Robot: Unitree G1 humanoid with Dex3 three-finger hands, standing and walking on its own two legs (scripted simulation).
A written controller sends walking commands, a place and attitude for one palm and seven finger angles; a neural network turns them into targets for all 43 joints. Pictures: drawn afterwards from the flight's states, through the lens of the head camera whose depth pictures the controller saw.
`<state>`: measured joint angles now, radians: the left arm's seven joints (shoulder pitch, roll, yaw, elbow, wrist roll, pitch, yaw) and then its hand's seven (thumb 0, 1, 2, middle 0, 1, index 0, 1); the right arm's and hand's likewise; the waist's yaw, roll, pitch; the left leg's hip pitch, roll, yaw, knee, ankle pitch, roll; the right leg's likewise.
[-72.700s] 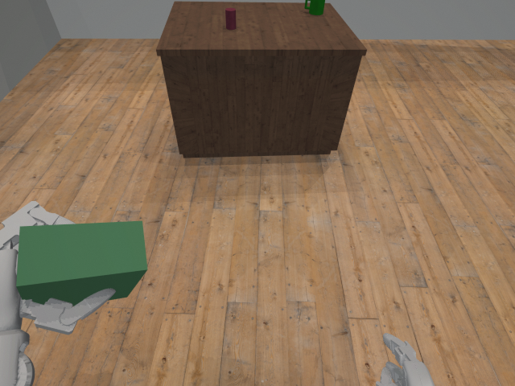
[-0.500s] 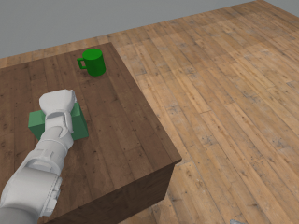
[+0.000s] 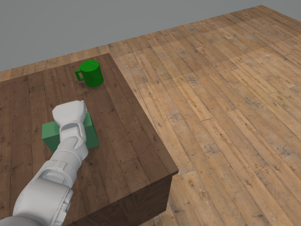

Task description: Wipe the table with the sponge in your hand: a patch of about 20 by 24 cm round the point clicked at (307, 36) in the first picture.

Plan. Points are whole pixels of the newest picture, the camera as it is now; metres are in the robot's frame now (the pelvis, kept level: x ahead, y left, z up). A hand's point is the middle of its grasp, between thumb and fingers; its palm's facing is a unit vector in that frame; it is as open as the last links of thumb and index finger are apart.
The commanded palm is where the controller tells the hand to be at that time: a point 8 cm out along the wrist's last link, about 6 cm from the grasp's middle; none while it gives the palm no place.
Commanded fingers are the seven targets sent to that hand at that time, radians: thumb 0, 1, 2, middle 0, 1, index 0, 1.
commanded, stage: wipe back along the middle lane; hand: left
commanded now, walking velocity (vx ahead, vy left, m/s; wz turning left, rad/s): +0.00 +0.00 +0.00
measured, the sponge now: (74, 138) +0.38 +0.27 -0.03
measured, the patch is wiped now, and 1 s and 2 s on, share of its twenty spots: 0.40 0.60 0.85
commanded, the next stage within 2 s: slide across to the third lane in 1.50 s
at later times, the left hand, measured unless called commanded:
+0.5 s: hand (76, 136) +0.36 +0.24 +0.02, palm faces -0.06 -0.04 -1.00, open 9.8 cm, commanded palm +0.32 +0.22 +0.06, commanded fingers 0.00 0.10 1.30 -1.20 -1.60 -1.20 -1.60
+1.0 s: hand (79, 149) +0.32 +0.22 +0.02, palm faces -0.03 -0.06 -1.00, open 9.7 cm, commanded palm +0.27 +0.20 +0.06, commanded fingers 0.00 0.10 1.30 -1.20 -1.60 -1.20 -1.60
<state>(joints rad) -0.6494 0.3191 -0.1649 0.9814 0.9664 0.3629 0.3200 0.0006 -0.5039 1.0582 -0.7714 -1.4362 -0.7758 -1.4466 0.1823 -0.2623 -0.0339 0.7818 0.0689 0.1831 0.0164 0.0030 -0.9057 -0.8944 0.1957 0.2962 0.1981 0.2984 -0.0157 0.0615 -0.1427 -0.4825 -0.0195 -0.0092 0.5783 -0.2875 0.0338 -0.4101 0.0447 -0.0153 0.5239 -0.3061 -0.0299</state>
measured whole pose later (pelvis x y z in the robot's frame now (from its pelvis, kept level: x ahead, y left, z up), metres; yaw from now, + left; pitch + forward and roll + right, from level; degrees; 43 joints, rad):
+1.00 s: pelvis -0.01 +0.01 +0.00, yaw +0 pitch +5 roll -1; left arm -0.30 0.23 -0.33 0.52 0.97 0.54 0.28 0.01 -0.48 1.05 -0.74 -1.47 -0.76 -1.46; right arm 0.05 -0.25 0.00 0.68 0.09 0.24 0.03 0.01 -0.91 -0.89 0.20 0.30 0.20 0.30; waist 0.05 0.06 -0.13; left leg -0.35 -0.04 0.00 0.54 -0.27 0.04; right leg -0.29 0.03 -0.01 0.51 -0.31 -0.02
